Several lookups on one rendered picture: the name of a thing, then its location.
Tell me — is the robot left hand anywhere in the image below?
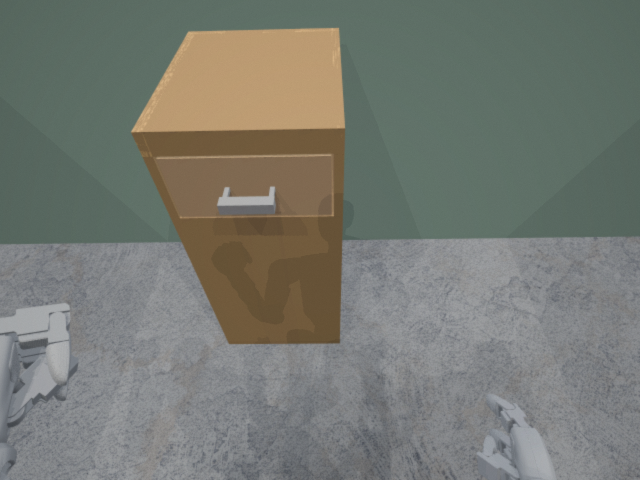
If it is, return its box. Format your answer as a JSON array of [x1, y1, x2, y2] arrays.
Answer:
[[0, 303, 79, 443]]

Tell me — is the cabinet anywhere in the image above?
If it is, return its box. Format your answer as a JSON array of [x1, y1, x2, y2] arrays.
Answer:
[[131, 28, 345, 344]]

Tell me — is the drawer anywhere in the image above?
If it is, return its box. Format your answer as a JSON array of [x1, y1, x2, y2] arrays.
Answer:
[[156, 154, 332, 217]]

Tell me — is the handle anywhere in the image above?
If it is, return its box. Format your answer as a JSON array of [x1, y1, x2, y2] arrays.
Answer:
[[217, 187, 276, 215]]

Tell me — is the robot right hand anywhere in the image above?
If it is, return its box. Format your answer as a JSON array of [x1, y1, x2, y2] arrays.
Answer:
[[477, 394, 557, 480]]

